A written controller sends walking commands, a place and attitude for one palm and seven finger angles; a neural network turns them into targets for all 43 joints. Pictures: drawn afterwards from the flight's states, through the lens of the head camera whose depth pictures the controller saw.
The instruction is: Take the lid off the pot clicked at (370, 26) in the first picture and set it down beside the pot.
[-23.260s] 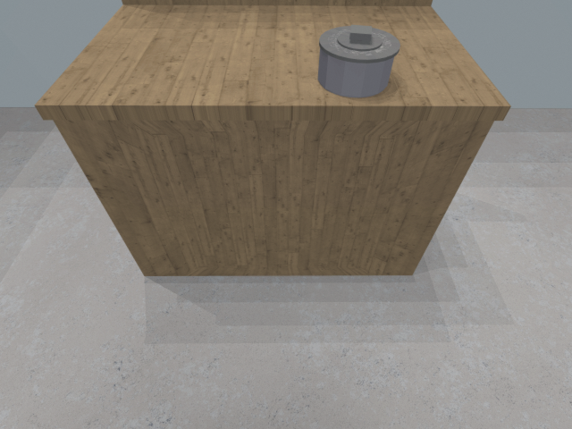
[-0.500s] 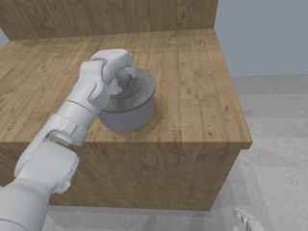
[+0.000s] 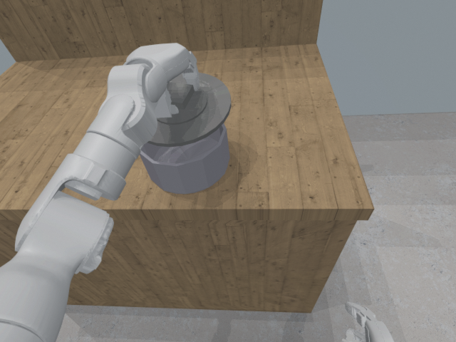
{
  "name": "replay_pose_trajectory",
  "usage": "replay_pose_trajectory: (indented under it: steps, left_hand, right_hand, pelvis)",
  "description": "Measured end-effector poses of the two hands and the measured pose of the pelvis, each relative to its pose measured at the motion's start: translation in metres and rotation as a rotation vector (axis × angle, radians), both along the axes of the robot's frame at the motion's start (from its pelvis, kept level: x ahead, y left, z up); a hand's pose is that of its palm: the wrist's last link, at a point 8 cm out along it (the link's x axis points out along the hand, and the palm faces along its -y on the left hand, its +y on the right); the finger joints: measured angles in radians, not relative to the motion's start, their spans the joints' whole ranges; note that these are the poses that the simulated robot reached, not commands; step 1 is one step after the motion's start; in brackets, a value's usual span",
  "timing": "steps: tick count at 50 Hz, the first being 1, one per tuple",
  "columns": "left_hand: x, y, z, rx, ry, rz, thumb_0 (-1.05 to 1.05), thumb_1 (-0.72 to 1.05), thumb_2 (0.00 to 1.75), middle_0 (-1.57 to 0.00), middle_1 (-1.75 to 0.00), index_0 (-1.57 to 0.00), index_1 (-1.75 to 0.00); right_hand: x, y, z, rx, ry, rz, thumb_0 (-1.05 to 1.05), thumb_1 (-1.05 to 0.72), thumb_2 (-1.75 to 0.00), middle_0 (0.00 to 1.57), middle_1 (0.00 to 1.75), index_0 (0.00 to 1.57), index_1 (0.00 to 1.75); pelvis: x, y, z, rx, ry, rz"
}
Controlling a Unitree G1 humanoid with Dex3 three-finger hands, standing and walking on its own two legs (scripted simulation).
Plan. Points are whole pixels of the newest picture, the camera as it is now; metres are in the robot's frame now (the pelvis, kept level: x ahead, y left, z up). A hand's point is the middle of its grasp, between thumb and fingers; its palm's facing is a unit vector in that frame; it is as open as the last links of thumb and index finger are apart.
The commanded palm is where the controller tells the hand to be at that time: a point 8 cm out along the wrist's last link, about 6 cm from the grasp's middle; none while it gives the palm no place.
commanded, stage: lift the lid straight up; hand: left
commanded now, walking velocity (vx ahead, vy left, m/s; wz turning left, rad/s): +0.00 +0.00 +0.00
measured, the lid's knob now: (176, 95) +0.48 +0.09 +0.21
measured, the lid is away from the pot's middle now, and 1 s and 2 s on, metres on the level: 0.01 0.03 0.08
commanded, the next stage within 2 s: move the lid sideways beside the pot in 1.20 s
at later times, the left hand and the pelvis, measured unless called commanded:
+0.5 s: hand (161, 73) +0.45 +0.10 +0.27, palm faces -0.12 -0.03 -0.99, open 8.5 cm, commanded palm +0.42 +0.10 +0.34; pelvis -0.01 +0.00 +0.00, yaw +0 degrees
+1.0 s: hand (162, 42) +0.46 +0.09 +0.31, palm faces -0.07 -0.03 -1.00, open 8.5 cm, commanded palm +0.43 +0.10 +0.38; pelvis +0.00 +0.00 +0.00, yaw +0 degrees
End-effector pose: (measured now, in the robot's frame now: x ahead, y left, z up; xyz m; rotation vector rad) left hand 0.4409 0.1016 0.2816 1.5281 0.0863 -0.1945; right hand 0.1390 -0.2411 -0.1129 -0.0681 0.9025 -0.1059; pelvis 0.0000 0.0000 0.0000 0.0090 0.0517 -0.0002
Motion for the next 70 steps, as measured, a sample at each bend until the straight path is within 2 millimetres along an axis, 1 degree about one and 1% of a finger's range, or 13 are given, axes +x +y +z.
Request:
replay_pose_trajectory:
  steps: [3,10,16,19,24,31,38,42,47,53,57,64,70]
  left_hand:
    - [-0.003,-0.001,0.007,-0.006,-0.011,0.000,0.02,0.09,1.02,-0.68,-0.78,-0.64,-0.76]
    - [-0.007,-0.005,0.016,-0.004,-0.022,-0.008,0.02,0.08,1.02,-0.68,-0.78,-0.64,-0.76]
    - [-0.011,-0.010,0.030,0.003,-0.045,-0.016,0.02,0.08,1.02,-0.68,-0.78,-0.65,-0.76]
    - [-0.010,-0.007,0.036,-0.020,-0.050,0.000,0.02,0.08,1.02,-0.69,-0.78,-0.65,-0.76]
    - [-0.008,-0.002,0.042,-0.001,-0.054,0.034,0.01,0.08,1.02,-0.69,-0.78,-0.64,-0.76]
    - [-0.011,-0.006,0.052,0.019,-0.072,0.010,0.02,0.08,1.02,-0.69,-0.79,-0.64,-0.76]
    - [-0.003,-0.005,0.066,-0.007,-0.077,0.035,0.01,0.08,1.02,-0.70,-0.79,-0.65,-0.76]
    - [-0.002,-0.007,0.071,0.018,-0.089,0.038,0.01,0.08,1.02,-0.70,-0.79,-0.64,-0.76]
    - [0.000,-0.012,0.077,0.014,-0.096,0.022,0.02,0.09,1.02,-0.70,-0.79,-0.64,-0.76]
    - [0.002,-0.012,0.091,-0.001,-0.117,0.031,0.02,0.08,1.02,-0.71,-0.79,-0.64,-0.76]
    - [0.003,-0.012,0.091,-0.002,-0.114,0.048,0.01,0.09,1.02,-0.70,-0.79,-0.64,-0.76]
    - [-0.001,-0.015,0.083,-0.005,-0.100,0.015,0.02,0.09,1.02,-0.71,-0.79,-0.64,-0.76]
    - [-0.004,-0.012,0.090,-0.001,-0.120,0.017,0.02,0.09,1.02,-0.71,-0.79,-0.64,-0.76]
  right_hand:
    - [0.002,0.001,0.000,0.004,-0.001,0.007,0.01,-0.90,-0.90,0.20,0.30,0.19,0.30]
    - [0.006,0.004,0.002,0.007,-0.023,0.016,0.01,-0.90,-0.90,0.20,0.30,0.19,0.30]
    - [0.007,0.007,0.003,0.012,-0.035,0.023,0.01,-0.90,-0.90,0.20,0.30,0.19,0.30]
    - [0.006,0.006,0.003,0.009,-0.035,0.022,0.01,-0.90,-0.90,0.20,0.30,0.20,0.30]
    - [0.000,0.003,0.003,0.002,-0.028,0.011,0.01,-0.90,-0.90,0.20,0.30,0.20,0.30]
    - [-0.005,-0.001,0.001,-0.014,-0.022,0.007,0.01,-0.90,-0.90,0.20,0.30,0.19,0.30]
    - [-0.009,-0.002,0.001,-0.019,-0.015,-0.005,0.01,-0.90,-0.90,0.20,0.30,0.19,0.30]
    - [-0.009,-0.002,0.000,-0.017,-0.009,-0.005,0.01,-0.90,-0.90,0.20,0.30,0.19,0.30]
    - [-0.007,0.000,-0.001,-0.017,-0.007,0.002,0.01,-0.90,-0.90,0.20,0.30,0.19,0.30]
    - [-0.002,0.004,-0.001,-0.008,-0.017,0.001,0.01,-0.90,-0.90,0.20,0.30,0.19,0.30]
    - [0.001,0.005,-0.001,-0.003,-0.010,0.009,0.01,-0.90,-0.90,0.20,0.30,0.19,0.30]
    - [0.009,0.008,0.002,-0.003,-0.029,0.023,0.01,-0.90,-0.90,0.20,0.30,0.20,0.30]
    - [0.014,0.010,0.005,-0.002,-0.050,0.028,0.01,-0.90,-0.90,0.20,0.30,0.19,0.30]
  pelvis:
    - [-0.001,0.000,0.000,0.000,-0.003,0.002]
    - [-0.005,0.000,0.000,0.002,-0.009,0.002]
    - [-0.007,-0.001,0.000,0.003,-0.012,0.001]
    - [-0.008,-0.001,0.000,0.003,-0.012,-0.002]
    - [-0.010,-0.003,0.000,0.004,-0.011,-0.003]
    - [-0.009,-0.002,0.000,0.003,-0.011,0.001]
    - [-0.008,-0.002,0.000,0.004,-0.005,-0.004]
    - [-0.007,-0.001,0.000,0.004,0.000,-0.004]
    - [-0.005,0.001,0.000,0.003,0.005,-0.003]
    - [-0.002,0.002,0.000,0.004,0.011,-0.006]
    - [-0.001,0.003,0.000,0.004,0.017,-0.007]
    - [-0.001,0.004,0.000,0.003,0.014,-0.003]
    - [-0.002,0.004,0.001,0.003,0.010,-0.004]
